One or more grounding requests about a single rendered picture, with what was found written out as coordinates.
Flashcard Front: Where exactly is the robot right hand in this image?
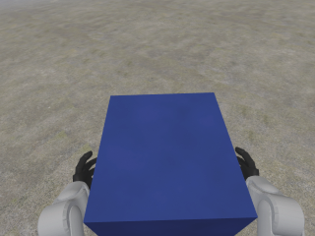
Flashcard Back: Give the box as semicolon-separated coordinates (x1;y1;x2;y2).
235;147;260;181

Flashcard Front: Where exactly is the robot left hand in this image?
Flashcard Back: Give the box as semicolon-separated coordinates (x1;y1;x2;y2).
73;150;97;190

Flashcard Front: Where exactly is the robot left forearm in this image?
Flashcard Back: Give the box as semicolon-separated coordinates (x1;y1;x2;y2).
37;181;90;236

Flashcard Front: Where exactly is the robot right forearm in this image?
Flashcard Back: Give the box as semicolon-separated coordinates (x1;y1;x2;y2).
245;175;305;236

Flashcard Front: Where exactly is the carton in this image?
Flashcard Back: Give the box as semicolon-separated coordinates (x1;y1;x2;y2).
83;92;258;236

